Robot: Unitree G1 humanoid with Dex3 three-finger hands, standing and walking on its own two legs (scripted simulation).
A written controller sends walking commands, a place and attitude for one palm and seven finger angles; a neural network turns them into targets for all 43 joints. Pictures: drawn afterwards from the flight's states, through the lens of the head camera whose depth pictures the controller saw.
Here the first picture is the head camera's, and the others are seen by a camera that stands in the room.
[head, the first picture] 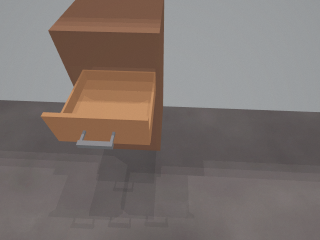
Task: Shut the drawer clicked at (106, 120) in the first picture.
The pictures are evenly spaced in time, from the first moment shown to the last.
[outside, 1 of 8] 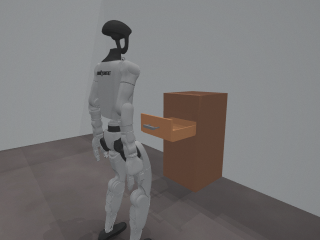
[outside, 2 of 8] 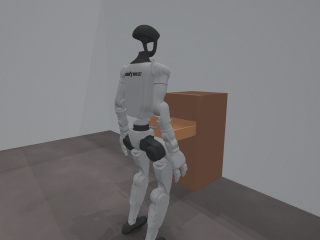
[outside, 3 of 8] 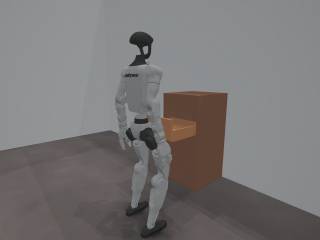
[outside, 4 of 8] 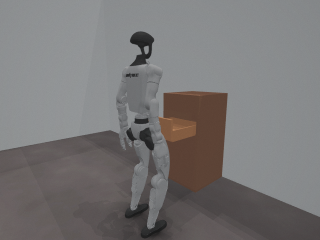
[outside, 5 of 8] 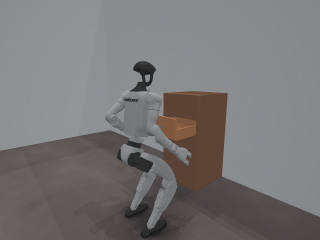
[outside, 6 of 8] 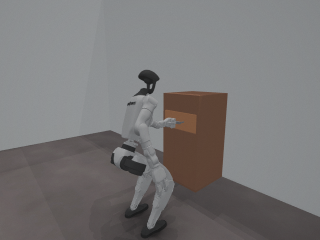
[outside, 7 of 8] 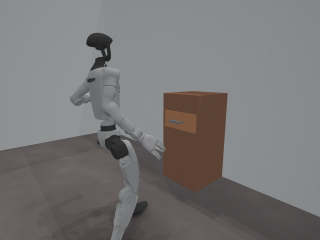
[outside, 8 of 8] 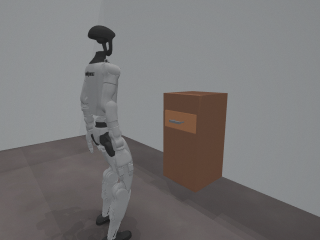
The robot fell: no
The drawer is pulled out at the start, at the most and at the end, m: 0.30 0.30 0.00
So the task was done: yes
